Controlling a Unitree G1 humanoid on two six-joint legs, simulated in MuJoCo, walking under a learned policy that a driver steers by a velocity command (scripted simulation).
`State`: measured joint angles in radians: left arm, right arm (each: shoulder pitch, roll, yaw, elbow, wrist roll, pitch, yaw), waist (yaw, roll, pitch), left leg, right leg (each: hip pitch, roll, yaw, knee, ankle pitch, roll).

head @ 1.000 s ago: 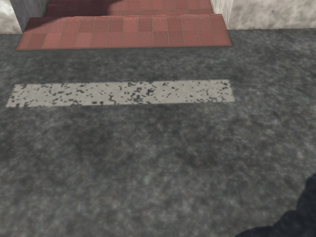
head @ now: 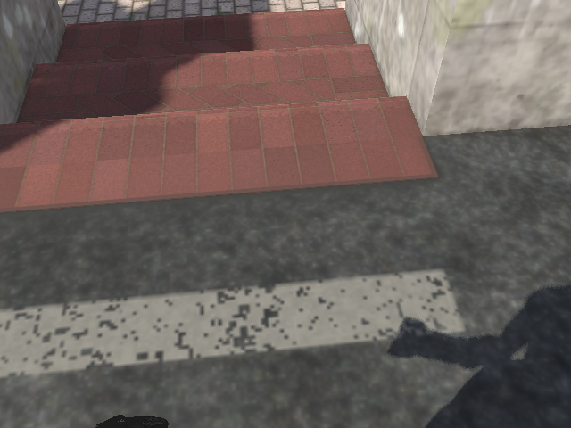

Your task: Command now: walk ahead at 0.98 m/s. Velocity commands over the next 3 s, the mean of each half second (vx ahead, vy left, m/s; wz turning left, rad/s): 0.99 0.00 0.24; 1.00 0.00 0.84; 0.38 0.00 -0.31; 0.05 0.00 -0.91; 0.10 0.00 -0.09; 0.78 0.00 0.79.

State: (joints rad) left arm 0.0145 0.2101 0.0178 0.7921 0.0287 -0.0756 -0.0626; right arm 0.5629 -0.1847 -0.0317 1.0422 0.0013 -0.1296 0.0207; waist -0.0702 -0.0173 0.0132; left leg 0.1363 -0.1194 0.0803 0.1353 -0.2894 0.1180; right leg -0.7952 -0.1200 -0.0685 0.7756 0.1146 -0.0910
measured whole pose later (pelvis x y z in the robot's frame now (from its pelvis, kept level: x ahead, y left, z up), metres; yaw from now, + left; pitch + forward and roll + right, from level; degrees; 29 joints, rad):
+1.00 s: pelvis +0.96 +0.11 -0.01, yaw +34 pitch +3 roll -1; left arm -0.08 0.24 -0.04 0.58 0.04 -0.08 -0.02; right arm 0.48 -0.32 -0.08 0.88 0.00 -0.08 0.01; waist -0.15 0.00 0.03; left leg 0.13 -0.16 -0.29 0.33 -0.43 0.17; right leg -0.63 -0.04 0.05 0.53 0.03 0.00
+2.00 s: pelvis +1.28 +0.20 +0.01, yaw -6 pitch +1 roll +1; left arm 0.25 0.35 0.07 0.62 0.04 -0.12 -0.07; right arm 0.20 -0.32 -0.03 0.69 -0.04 -0.07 -0.05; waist 0.00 -0.02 0.04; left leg -0.46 0.01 -0.07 0.83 -0.37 -0.10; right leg -0.23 0.12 0.18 0.41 -0.16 -0.08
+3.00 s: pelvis +1.57 +0.26 -0.05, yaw +19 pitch +1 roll -3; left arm 0.59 0.31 0.05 0.92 0.05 -0.11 0.04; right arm -0.01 -0.33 -0.07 0.63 -0.05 0.01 0.11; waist 0.11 0.02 0.04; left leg -0.76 0.07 -0.01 0.86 0.17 0.13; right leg 0.29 -0.03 -0.30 0.29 -0.57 0.11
